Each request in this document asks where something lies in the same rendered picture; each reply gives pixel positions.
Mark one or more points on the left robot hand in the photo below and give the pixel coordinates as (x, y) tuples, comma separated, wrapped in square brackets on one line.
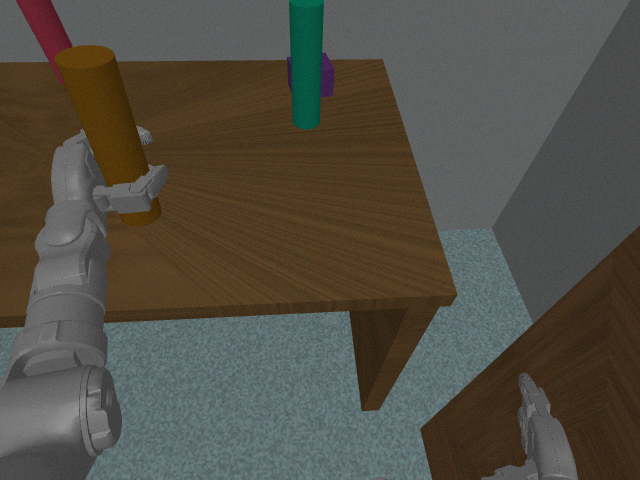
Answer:
[(75, 175)]

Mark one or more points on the left robot arm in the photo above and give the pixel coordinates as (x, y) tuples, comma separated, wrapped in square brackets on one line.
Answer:
[(58, 406)]

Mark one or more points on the right robot hand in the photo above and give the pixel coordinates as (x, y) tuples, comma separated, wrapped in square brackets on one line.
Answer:
[(542, 437)]

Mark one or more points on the desk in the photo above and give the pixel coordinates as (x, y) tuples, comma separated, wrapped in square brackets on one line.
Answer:
[(259, 217)]

